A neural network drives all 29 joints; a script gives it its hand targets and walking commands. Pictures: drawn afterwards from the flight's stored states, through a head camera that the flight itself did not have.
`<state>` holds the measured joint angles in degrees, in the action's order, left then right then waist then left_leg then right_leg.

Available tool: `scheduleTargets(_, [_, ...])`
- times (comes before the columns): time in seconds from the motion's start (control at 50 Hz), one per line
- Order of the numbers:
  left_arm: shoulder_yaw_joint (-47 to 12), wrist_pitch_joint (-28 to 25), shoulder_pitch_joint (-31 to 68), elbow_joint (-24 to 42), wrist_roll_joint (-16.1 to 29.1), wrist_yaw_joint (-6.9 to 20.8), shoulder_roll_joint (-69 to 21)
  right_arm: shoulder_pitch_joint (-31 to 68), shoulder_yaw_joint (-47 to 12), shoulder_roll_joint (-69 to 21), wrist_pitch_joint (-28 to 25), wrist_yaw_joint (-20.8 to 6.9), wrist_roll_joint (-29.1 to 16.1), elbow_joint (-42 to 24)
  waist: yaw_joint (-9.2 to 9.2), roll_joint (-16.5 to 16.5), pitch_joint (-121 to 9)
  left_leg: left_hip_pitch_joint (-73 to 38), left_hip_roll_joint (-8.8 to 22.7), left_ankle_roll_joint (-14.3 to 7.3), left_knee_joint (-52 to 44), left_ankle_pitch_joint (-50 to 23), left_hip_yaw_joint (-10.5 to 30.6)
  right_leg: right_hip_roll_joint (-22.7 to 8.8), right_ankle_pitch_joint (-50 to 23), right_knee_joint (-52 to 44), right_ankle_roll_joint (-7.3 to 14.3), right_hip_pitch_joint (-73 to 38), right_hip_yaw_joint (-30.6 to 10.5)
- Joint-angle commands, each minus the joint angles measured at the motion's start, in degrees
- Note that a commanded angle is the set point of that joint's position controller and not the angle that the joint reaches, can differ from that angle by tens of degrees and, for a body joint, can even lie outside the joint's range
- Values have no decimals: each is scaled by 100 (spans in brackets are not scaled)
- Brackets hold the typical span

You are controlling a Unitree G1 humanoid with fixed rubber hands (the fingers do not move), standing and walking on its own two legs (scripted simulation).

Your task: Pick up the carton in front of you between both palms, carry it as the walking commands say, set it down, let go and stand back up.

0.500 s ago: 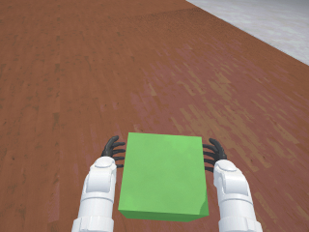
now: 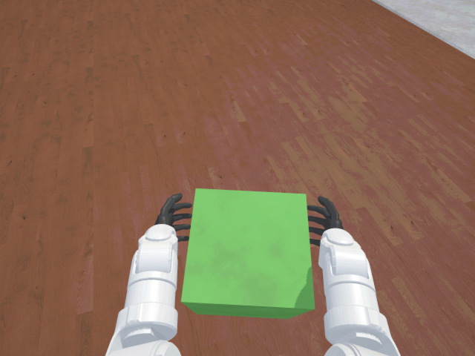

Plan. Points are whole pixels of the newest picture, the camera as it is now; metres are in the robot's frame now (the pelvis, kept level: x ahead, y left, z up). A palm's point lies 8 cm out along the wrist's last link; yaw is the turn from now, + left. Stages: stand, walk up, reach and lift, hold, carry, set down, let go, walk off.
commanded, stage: set down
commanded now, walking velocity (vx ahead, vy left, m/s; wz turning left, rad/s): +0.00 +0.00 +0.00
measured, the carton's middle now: (245, 259) +0.33 +0.01 -0.10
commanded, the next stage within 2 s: none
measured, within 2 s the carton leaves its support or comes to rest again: neither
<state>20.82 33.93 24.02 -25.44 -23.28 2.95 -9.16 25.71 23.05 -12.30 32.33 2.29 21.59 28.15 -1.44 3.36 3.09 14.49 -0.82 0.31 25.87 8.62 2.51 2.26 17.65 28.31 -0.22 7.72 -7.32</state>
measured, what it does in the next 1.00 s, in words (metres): lowers itself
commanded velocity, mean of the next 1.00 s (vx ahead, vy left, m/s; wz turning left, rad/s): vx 0.00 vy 0.00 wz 0.00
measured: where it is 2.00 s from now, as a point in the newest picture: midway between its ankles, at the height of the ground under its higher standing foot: outside the picture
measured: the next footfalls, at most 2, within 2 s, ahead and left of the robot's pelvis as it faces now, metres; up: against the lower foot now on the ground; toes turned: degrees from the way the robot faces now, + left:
none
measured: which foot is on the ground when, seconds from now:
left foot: down 0.00-1.00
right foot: down 0.00-1.00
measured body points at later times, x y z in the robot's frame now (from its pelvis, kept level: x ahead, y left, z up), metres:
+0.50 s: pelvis -0.05 +0.02 -0.10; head +0.17 +0.06 +0.28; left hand +0.37 +0.20 -0.20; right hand +0.36 -0.10 -0.18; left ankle +0.06 +0.13 -0.74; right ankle -0.02 -0.13 -0.74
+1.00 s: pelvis -0.08 +0.02 -0.24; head +0.18 +0.08 +0.12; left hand +0.40 +0.21 -0.35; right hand +0.39 -0.08 -0.32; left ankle +0.06 +0.13 -0.74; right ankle -0.02 -0.13 -0.74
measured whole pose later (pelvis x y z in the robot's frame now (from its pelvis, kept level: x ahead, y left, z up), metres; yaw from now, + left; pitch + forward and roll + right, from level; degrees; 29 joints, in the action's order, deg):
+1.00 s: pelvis -0.08 +0.02 -0.24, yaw -5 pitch +44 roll -7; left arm 20.5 15.2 56.0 -45.1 -15.7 -3.5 5.0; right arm 51.3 30.3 -10.5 11.7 10.2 11.8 37.3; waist -2.0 4.1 -10.5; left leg 113.1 -5.1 1.7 91.0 21.5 8.2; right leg 9.8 34.1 93.2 -5.3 103.9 -3.9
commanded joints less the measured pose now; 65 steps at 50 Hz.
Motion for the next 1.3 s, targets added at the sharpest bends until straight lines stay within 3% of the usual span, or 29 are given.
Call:
scheduleTargets(0.0, [-1909, -730, 3017, -640, 849, 1380, -3834, 2596, -1978, -5194, -531, -1136, -844, 705, -86, -24, -1081, -1201, -443, -267, 446, -434, -84, 284, -505, -521, -140, 1996, 148])
scheduleTargets(0.06, [-1507, -1194, 2789, -949, 548, 1362, -3501, 2268, -1573, -4861, -1011, -923, -599, 870, -42, -100, -1467, -584, -476, -257, 805, -969, -88, 357, -1204, -121, -239, 2278, 167])
scheduleTargets(0.12, [-1560, -1714, 2651, -1090, 522, 1353, -3352, 2114, -1579, -4845, -1585, -794, -576, 896, -28, -97, -2152, -186, -496, -223, 1192, -1582, -102, 406, -1957, 325, -312, 2651, 185])
scheduleTargets(0.2, [-2111, -2376, 2975, -1016, 801, 1276, -3610, 2441, -2254, -5040, -2325, -676, -936, 791, -122, -261, -3561, 47, -463, -213, 1874, -2642, -68, 555, -2539, 981, -400, 3427, 232])
scheduleTargets(0.3, [-2910, -2836, 3389, -743, 1106, 1182, -3868, 3014, -3157, -5018, -2832, -607, -1297, 381, -172, -481, -5438, 106, -403, -175, 2805, -3492, 37, 701, -2373, 1830, -486, 4814, 401])
scheduleTargets(0.38, [-3186, -2762, 3672, -656, 1190, 1107, -3904, 3584, -3481, -4788, -2783, -612, -1404, 71, -234, -499, -6170, 677, -449, -106, 3290, -2834, -62, 794, -1359, 2441, -504, 5777, 627])
scheduleTargets(0.5, [-3034, -2223, 4266, -1201, 1116, 1082, -4135, 4431, -3131, -4601, -2274, -843, -1310, 273, -143, -557, -5778, 2190, -551, 21, 3659, -76, -129, 888, 530, 3267, -376, 7068, 921])
scheduleTargets(0.56, [-2943, -1972, 4644, -1497, 1165, 1058, -4261, 4858, -2836, -4589, -2063, -954, -1285, 513, -55, -700, -5777, 2561, -567, 53, 3844, 795, -16, 910, 932, 3698, -319, 7639, 1005])
scheduleTargets(0.64, [-2828, -1804, 5116, -1789, 1264, 980, -4397, 5393, -2535, -4605, -1932, -1034, -1329, 802, -9, -933, -5993, 2817, -577, 98, 4132, 1343, 138, 947, 1127, 4227, -256, 8347, 1052])
scheduleTargets(0.84, [-2476, -1939, 5740, -2090, 1309, 831, -4117, 5975, -2123, -4515, -2027, -914, -1431, 1248, -152, -1115, -6266, 3739, -609, 114, 5115, 1085, 24, 1067, 1139, 5195, -253, 9394, 1089])
scheduleTargets(1.1, [-2556, -2233, 6211, -2006, 1728, 894, -3214, 6442, -2596, -4302, -2343, -322, -1770, 1043, -535, -608, -6888, 5065, -569, 143, 6511, -78, -410, 1227, 600, 6286, -428, 9359, 1206])
scheduleTargets(1.28, [-2408, -2292, 6751, -1995, 1934, 979, -2438, 6961, -2691, -4020, -2390, -37, -1997, 1101, -826, -336, -6805, 5915, -462, 133, 7197, -88, -572, 1276, 606, 6910, -465, 9394, 1218])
